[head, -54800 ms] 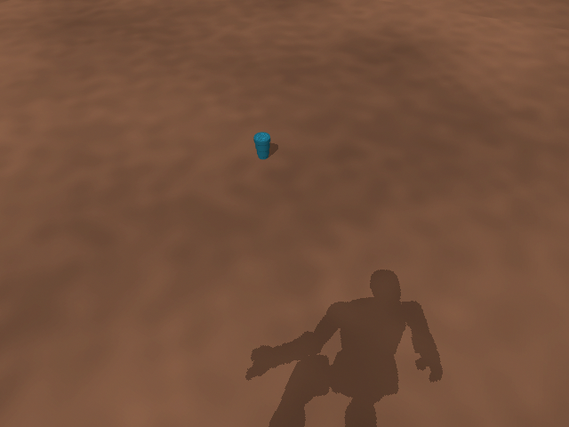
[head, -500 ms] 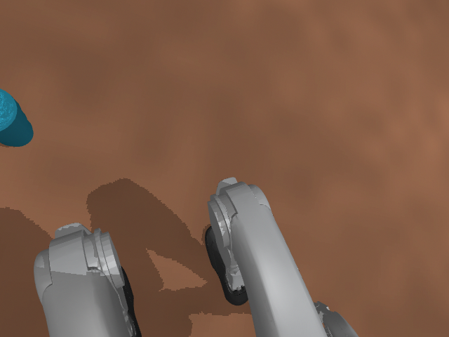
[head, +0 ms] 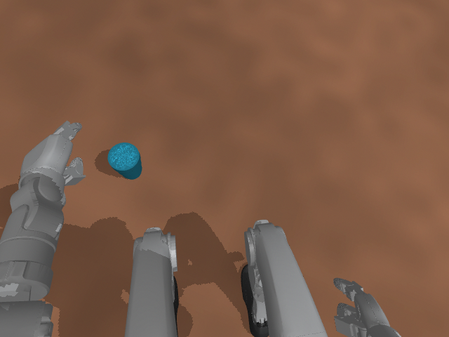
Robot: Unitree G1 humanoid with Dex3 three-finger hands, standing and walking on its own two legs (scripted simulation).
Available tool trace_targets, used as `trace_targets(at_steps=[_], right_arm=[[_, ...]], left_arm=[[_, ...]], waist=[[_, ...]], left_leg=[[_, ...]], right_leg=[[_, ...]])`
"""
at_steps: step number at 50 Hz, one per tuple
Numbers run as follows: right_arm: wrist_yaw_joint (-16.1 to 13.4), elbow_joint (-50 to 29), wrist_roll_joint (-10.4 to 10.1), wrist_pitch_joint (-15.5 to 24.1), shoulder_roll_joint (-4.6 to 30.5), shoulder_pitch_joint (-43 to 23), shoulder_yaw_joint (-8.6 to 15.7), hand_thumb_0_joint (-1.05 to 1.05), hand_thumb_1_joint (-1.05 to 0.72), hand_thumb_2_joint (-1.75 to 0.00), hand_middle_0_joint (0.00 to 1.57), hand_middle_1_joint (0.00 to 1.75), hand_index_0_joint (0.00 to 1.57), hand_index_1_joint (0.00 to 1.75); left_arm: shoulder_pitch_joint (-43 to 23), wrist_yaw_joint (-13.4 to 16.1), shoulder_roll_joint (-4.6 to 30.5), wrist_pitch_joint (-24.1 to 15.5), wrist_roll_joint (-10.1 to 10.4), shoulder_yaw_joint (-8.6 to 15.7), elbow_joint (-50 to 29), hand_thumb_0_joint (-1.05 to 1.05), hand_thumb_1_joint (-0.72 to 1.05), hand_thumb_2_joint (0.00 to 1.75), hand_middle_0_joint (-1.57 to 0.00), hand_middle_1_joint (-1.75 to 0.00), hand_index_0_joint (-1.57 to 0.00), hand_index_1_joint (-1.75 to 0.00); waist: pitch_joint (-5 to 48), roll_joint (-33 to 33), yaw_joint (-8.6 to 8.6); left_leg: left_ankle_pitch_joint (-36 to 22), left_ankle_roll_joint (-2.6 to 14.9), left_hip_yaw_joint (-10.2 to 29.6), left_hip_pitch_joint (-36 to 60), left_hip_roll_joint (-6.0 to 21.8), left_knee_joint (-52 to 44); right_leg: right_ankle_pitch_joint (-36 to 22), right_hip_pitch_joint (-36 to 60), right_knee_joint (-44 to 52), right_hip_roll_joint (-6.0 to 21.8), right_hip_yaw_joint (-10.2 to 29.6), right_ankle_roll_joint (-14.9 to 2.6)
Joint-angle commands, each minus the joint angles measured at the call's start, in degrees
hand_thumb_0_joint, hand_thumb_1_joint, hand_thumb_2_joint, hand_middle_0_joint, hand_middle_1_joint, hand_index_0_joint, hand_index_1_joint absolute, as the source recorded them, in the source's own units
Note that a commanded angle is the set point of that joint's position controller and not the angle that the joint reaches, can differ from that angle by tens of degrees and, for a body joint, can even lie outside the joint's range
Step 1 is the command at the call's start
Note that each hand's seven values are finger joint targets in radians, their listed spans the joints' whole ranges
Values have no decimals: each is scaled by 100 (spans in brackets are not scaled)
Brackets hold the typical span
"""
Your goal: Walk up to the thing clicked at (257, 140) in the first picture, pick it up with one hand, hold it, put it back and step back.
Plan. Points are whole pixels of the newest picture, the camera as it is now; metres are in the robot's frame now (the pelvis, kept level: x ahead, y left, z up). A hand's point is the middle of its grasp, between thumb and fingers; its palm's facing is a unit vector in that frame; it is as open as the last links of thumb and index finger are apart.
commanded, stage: home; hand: left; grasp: from above
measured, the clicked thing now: (128, 164) +0.55 +0.24 -0.42
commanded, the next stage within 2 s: none
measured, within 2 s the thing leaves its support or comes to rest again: neither
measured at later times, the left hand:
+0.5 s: hand (61, 233) +0.28 +0.19 +0.10, palm faces +0.08 -0.96 -0.28, open 7.4 cm
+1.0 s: hand out of the picture +0.22 +0.19 +0.19, palm faces +0.16 -0.97 -0.20, open 7.4 cm
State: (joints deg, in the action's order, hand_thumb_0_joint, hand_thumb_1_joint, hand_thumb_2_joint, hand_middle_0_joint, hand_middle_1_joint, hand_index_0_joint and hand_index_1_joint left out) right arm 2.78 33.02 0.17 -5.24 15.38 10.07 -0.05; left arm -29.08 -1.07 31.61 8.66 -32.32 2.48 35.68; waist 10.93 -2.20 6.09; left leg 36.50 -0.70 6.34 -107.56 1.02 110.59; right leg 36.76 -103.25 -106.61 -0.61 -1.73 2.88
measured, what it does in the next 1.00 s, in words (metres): rises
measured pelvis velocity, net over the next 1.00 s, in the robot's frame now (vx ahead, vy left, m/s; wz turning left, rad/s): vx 0.08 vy -0.01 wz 0.10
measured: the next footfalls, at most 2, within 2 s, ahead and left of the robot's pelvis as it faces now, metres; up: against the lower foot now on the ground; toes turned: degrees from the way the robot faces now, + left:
none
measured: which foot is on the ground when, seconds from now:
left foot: down 0.00-1.00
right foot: down 0.00-1.00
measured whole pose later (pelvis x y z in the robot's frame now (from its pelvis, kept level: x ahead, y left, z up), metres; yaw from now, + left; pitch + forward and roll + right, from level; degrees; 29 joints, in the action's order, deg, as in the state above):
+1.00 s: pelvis +0.08 -0.01 +0.23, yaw +6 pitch +10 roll -2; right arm -10.4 29.4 -0.5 13.1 12.5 15.5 -1.9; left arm 29.2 0.8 12.4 26.0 3.5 2.0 -7.2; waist 9.9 -3.1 2.2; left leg 27.6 -1.3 4.4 -40.5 1.4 58.2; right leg 27.8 -36.7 -54.8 0.8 -2.4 1.4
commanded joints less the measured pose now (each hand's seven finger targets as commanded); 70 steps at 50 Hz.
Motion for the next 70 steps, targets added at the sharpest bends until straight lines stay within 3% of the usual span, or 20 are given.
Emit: trace_targets(at_steps=[1,4,5,8,11,13,19,20,26,34,39,42,45,52,61,70], right_arm=[[-279,-374,-99,431,1003,631,406,0,-90,-90,20,30,20,30],[-403,-419,-153,650,916,414,376,0,-90,-90,20,30,20,30],[-445,-403,-167,719,853,320,339,0,-90,-90,20,30,20,30],[-543,-439,-219,894,759,155,277,0,-90,-90,20,30,20,30],[-615,-545,-239,1037,668,25,236,0,-90,-90,20,30,20,30],[-671,-592,-241,1132,610,-20,207,0,-90,-90,20,30,20,30],[-890,-689,-258,1332,502,13,122,0,-90,-90,20,30,20,30],[-933,-728,-260,1367,470,33,92,0,-90,-90,20,30,20,30],[-1191,-899,-271,1572,402,207,9,0,-90,-90,20,30,20,30],[-1386,-1154,-188,1831,307,336,21,0,-90,-90,20,30,20,30],[-1434,-1244,-136,1962,318,325,65,0,-90,-90,20,30,20,30],[-1438,-1220,-115,2041,362,343,98,0,-90,-90,20,30,20,30],[-1434,-1206,-85,2117,396,300,102,0,-90,-90,20,30,20,30],[-1392,-1168,-37,2218,415,262,113,0,-90,-90,20,30,20,30],[-1382,-1174,-45,2194,409,235,102,0,-90,-90,20,30,20,30],[-1394,-1184,-50,2214,396,233,99,0,-90,-90,20,30,20,30]], left_arm=[[-928,237,556,69,703,71,-1475,0,90,90,-20,-30,-20,-30],[-499,394,508,190,1170,251,-1991,0,89,90,-20,-30,-20,-30],[-224,436,306,254,1319,168,-1888,0,90,90,-20,-30,-20,-30],[458,561,67,381,1734,295,-1988,0,90,90,-20,-30,-20,-30],[894,644,-17,497,2173,445,-2427,0,90,90,-20,-30,-20,-30],[1265,655,-239,575,2442,384,-2628,0,90,90,-20,-30,-20,-30],[2477,668,-653,911,3020,452,-3127,0,90,90,-20,-30,-20,-30],[2649,652,-802,978,3106,361,-3257,0,90,90,-20,-30,-20,-30],[3815,609,-1095,1339,3569,448,-4049,0,90,90,-20,-30,-20,-30],[5258,489,-1317,1490,3617,365,-5079,0,90,90,-20,-30,-20,-30],[5655,357,-1371,1505,3601,285,-5422,0,90,90,-20,-30,-20,-30],[5754,279,-1397,1517,3576,241,-5425,0,90,90,-20,-30,-20,-30],[5585,233,-1375,1492,3536,244,-5353,0,90,90,-20,-30,-20,-30],[5565,213,-1303,1406,3500,341,-5432,0,90,90,-20,-30,-20,-30],[5684,276,-1336,1429,3473,276,-5411,0,90,90,-20,-30,-20,-30],[5656,255,-1302,1469,3527,324,-5417,0,90,90,-20,-30,-20,-30]], waist=[[2775,-870,222],[2832,-829,74],[2577,-794,116],[2183,-565,66],[2178,-492,-21],[2099,-466,-25],[1596,-334,-125],[1496,-312,-80],[1177,-108,-149],[652,-145,-280],[374,-16,-255],[284,14,-241],[70,86,-229],[241,-94,-367],[284,-39,-370],[212,-71,-390]], left_leg=[[49,174,50,3458,70,-2457],[-131,154,10,3907,30,-2796],[-147,150,-22,3924,29,-2896],[-86,162,-8,4184,2,-3320],[-268,177,-82,4567,-23,-3681],[-429,181,-140,4847,-32,-3902],[-603,154,-135,5635,-34,-4710],[-651,157,-155,5686,-44,-4814],[-1452,157,-315,6377,-92,-5354],[-2018,138,-330,7089,-96,-5978],[-2068,165,-384,7251,-109,-6115],[-2203,146,-398,7354,-93,-6152],[-1987,142,-372,7321,-84,-6210],[-2104,116,-408,7374,-117,-6141],[-2201,111,-362,7402,-85,-6181],[-1759,118,-393,7258,-106,-6224]], right_leg=[[-493,1884,1900,-131,-338,-424],[-607,2464,2318,-89,-215,-423],[-602,2565,2457,-83,-182,-417],[-516,3021,2924,-67,-85,-411],[-622,3712,3411,-60,22,-403],[-755,4081,3684,-55,44,-391],[-937,4967,4546,-27,62,-364],[-971,5088,4677,-30,53,-361],[-1645,6118,5428,-45,-6,-318],[-2079,6659,5943,-83,-143,-309],[-2092,6741,6142,-80,-220,-273],[-2174,6710,6107,-90,-262,-273],[-1961,6622,6130,-83,-284,-264],[-2091,6819,6096,-37,-226,-248],[-2160,6877,6062,-72,-269,-263],[-1762,6808,6177,-47,-238,-253]])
